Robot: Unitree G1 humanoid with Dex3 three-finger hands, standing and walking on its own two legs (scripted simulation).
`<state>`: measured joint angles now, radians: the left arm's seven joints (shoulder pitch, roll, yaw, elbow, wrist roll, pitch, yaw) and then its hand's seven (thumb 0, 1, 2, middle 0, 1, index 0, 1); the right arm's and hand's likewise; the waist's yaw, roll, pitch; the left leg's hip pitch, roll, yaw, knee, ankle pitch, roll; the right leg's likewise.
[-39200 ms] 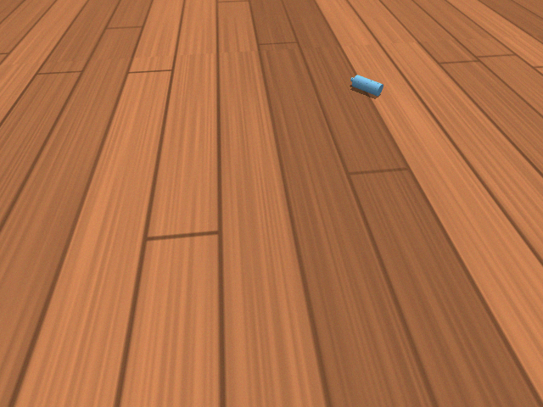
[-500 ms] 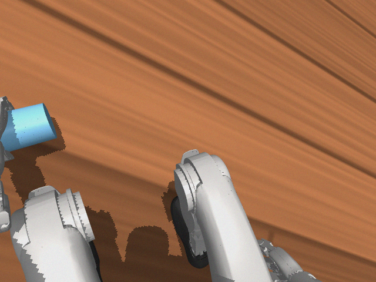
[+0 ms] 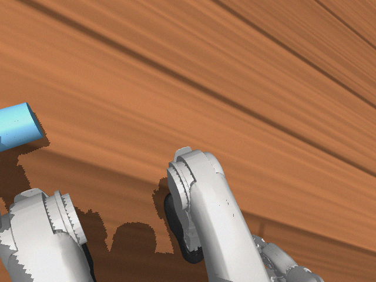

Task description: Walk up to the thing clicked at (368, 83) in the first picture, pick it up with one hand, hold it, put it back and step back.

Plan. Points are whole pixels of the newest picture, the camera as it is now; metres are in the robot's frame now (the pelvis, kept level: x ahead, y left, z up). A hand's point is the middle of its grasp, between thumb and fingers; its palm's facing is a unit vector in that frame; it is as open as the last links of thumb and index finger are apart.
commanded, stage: open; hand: left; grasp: from above
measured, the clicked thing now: out of the picture +0.43 +0.31 -0.26
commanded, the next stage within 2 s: withdraw in 0.94 s
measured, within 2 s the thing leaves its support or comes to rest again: neither
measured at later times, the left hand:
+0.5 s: hand out of the picture +0.42 +0.30 -0.25, palm faces -0.44 -0.17 -0.88, open 11.8 cm
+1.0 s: hand out of the picture +0.42 +0.31 -0.25, palm faces -0.45 -0.17 -0.88, open 13.6 cm
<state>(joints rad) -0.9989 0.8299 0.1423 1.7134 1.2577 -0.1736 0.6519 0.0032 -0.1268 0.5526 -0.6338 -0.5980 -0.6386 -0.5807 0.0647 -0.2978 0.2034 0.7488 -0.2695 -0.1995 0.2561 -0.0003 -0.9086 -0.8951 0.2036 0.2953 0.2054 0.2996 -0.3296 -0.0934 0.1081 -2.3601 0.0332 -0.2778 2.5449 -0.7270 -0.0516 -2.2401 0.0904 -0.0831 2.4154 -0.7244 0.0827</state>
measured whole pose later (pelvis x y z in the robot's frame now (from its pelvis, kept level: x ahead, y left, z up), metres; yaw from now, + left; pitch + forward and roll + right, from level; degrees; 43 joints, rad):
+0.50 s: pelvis -0.01 +0.00 +0.00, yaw -1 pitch +28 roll -13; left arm -1.01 0.89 0.14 1.76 1.27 -0.19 0.67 0.00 -0.17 0.75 -0.39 -0.78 -0.40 -0.77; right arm 0.09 -0.32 0.23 0.75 -0.29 -0.24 0.28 0.00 -0.90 -0.89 0.20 0.30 0.21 0.30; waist -0.35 -0.11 0.13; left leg -2.36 0.03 -0.30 2.56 -0.71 -0.04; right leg -2.23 0.10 -0.10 2.41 -0.70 0.08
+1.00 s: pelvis +0.00 +0.00 +0.00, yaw -1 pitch +28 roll -13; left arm -1.01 0.88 0.13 1.75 1.26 -0.19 0.65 0.00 -0.45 0.99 -0.11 -1.05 -0.12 -1.04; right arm 0.07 -0.32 0.22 0.75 -0.28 -0.25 0.30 0.00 -0.90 -0.89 0.20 0.30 0.21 0.30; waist -0.34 -0.10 0.13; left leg -2.36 0.03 -0.30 2.55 -0.72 -0.04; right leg -2.22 0.09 -0.10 2.41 -0.71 0.08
